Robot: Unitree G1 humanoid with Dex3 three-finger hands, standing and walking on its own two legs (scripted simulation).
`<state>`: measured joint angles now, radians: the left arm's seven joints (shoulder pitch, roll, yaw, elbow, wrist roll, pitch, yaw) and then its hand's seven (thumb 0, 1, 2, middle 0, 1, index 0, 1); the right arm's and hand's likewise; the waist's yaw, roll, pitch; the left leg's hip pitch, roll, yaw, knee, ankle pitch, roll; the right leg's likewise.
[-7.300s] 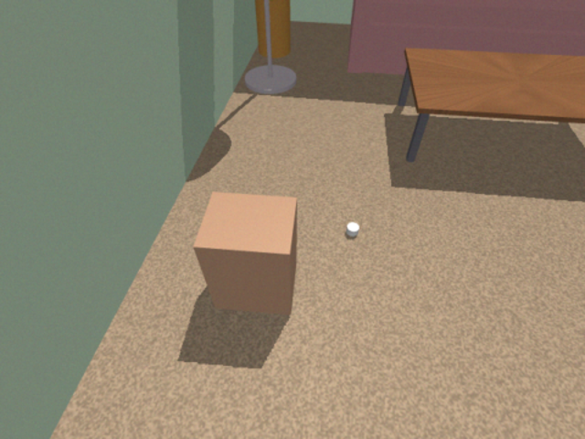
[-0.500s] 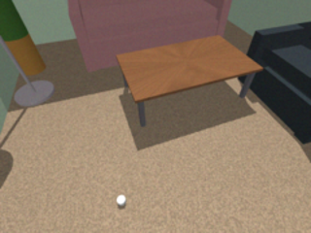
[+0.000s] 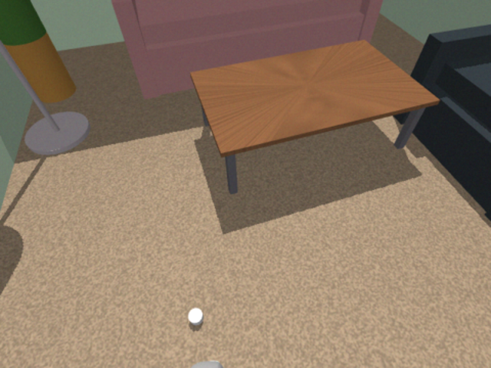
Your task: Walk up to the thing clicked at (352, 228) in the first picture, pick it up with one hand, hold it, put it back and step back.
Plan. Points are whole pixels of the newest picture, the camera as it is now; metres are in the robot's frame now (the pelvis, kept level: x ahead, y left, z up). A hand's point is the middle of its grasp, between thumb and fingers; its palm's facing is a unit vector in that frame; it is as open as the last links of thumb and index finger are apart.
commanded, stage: walk up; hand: left
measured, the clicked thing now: (196, 316) +0.39 +0.24 -0.76
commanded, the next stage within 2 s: none
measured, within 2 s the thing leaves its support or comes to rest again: neither
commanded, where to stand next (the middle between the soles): -0.01 +0.00 m, yaw -1 degrees
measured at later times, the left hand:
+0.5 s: hand out of the picture +0.07 +0.29 -0.19, palm faces -0.10 -0.92 -0.38, open 7.4 cm
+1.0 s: hand out of the picture -0.08 +0.32 -0.15, palm faces +0.02 -0.91 -0.40, open 7.4 cm
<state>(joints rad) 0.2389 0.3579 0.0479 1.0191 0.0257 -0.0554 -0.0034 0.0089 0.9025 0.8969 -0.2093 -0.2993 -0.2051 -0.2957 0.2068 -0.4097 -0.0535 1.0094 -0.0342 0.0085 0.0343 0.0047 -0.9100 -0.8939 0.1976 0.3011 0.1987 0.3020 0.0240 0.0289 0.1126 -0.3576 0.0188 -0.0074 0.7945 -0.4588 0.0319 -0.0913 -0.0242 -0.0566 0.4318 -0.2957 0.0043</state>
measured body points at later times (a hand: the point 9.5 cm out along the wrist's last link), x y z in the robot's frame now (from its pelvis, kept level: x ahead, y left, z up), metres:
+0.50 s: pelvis -0.05 +0.02 -0.04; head +0.02 +0.03 +0.41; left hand +0.07 +0.34 -0.16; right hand +0.07 -0.32 -0.12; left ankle +0.10 +0.14 -0.74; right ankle -0.09 -0.13 -0.72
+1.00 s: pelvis -0.09 +0.03 -0.02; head -0.08 +0.03 +0.43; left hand -0.08 +0.36 -0.12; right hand -0.01 -0.30 -0.12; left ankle -0.05 +0.14 -0.74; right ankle -0.11 -0.13 -0.73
